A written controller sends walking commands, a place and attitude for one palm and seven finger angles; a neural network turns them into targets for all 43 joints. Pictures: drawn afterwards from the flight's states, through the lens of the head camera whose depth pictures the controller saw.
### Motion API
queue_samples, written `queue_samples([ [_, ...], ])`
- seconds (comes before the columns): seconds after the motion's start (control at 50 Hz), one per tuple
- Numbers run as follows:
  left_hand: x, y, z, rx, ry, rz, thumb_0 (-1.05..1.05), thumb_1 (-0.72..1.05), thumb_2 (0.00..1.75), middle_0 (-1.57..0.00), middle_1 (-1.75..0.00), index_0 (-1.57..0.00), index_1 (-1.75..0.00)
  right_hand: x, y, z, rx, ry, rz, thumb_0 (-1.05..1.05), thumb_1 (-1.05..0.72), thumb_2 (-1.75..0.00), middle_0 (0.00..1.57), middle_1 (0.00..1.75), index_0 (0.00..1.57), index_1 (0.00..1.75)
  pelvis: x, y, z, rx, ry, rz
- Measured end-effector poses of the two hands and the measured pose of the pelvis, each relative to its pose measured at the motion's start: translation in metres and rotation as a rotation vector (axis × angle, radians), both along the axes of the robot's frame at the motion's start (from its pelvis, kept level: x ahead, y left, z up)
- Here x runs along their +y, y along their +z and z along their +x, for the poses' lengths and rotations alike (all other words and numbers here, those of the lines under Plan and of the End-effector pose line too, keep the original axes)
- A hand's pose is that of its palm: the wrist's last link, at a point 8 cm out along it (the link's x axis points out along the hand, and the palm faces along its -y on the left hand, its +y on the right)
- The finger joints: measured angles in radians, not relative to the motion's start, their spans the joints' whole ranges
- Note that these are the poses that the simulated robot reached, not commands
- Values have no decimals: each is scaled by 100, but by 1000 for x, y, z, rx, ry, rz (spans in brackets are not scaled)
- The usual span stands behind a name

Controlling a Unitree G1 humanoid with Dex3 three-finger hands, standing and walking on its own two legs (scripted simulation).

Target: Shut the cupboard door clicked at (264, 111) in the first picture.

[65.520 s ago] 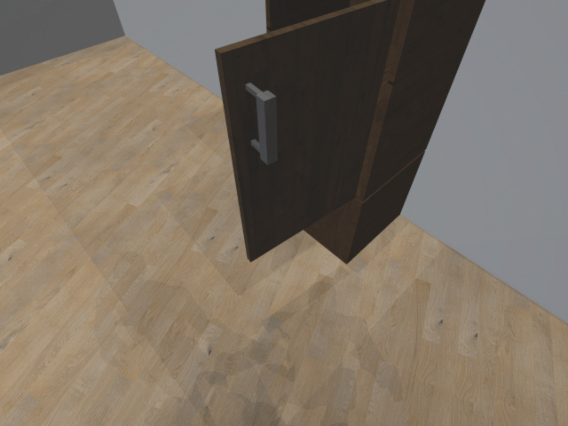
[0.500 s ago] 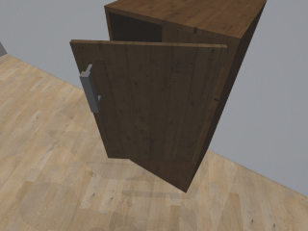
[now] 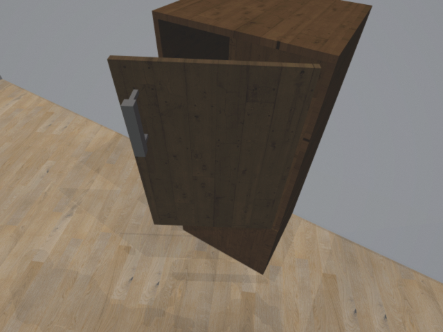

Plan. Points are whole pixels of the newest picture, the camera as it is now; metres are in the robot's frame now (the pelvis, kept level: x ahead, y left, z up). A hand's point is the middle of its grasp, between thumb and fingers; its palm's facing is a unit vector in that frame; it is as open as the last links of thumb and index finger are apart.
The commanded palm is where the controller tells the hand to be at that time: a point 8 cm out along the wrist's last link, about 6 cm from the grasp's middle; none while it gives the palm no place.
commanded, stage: look again from close up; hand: left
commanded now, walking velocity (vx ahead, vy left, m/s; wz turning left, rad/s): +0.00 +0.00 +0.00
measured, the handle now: (138, 123) +0.50 +0.22 +0.12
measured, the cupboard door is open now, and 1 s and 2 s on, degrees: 29 29 29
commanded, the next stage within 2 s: shuffle to correct the standing spot in 0.02 s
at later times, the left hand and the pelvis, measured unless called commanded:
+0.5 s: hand out of the picture -0.03 +0.17 -0.18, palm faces +0.03 -0.99 -0.15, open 7.4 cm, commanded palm none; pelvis +0.03 +0.02 +0.00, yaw +0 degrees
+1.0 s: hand out of the picture +0.03 +0.18 -0.18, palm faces +0.02 -0.99 -0.15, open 7.4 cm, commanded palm none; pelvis +0.04 +0.03 +0.00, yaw +0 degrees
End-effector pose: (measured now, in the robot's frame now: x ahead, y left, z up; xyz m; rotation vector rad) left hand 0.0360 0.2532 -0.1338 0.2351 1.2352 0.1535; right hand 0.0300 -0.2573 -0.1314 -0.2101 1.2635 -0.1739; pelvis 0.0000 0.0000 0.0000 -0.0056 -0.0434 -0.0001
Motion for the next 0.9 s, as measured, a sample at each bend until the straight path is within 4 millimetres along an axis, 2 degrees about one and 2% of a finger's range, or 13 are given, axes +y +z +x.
queue_samples([
  [0.22, -9, -11, -29, 82, 25, -52, 0, 90, 90, -20, -30, -20, -30, 17, 1, -4, 31, 0, 8, 0, -91, -89, 20, 30, 20, 30, 8, 1, -1, 4, 5, -4],
  [0.4, -22, -18, -61, 187, 76, -101, 0, 90, 90, -20, -30, -20, -30, 43, -10, -14, 94, -24, 59, 0, -90, -89, 20, 30, 20, 30, 15, -2, 14, 7, 0, -5],
  [0.48, -28, -19, -68, 234, 93, -110, 0, 91, 90, -20, -30, -20, -30, 53, -14, -15, 122, -44, 76, 0, -91, -89, 20, 30, 20, 30, 16, -3, 25, 6, -4, -2],
  [0.58, -36, -18, -62, 260, 99, -122, 0, 91, 90, -19, -30, -20, -30, 62, -13, -10, 140, -58, 88, 0, -91, -89, 20, 30, 20, 30, 16, -1, 36, 14, -7, -3],
  [0.7, -42, -20, -41, 237, 95, -138, 0, 91, 90, -20, -30, -20, -30, 66, -11, -4, 154, -64, 76, 1, -92, -89, 20, 30, 20, 30, 19, 0, 44, 17, -5, -6],
  [0.84, -38, -21, -13, 173, 81, -140, 0, 91, 90, -20, -30, -20, -30, 67, -9, 1, 141, -66, 61, 1, -92, -89, 20, 30, 20, 30, 22, 1, 46, 10, -1, -6],
  [0.9, -32, -22, -9, 162, 75, -128, 1, 91, 90, -20, -30, -20, -30, 67, -8, 1, 134, -68, 58, 1, -92, -89, 20, 30, 20, 30, 24, 2, 45, 5, -2, -5],
])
